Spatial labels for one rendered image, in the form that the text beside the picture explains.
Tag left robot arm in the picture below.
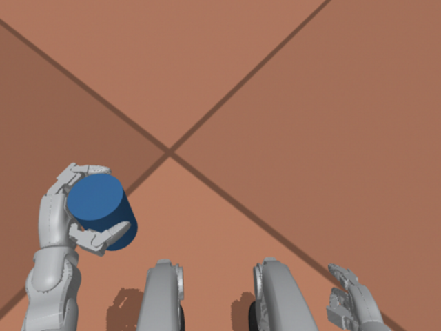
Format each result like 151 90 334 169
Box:
21 245 81 331

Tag can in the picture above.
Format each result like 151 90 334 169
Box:
67 174 138 251

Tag right robot hand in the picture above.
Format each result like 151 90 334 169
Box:
326 263 384 331

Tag left robot hand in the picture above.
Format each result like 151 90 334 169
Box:
38 163 131 257

